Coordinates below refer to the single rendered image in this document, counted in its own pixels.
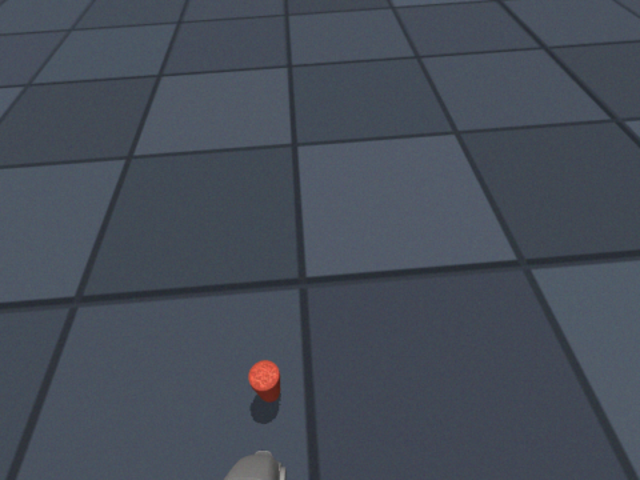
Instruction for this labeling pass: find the cup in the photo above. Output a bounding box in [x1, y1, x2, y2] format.
[248, 360, 280, 402]

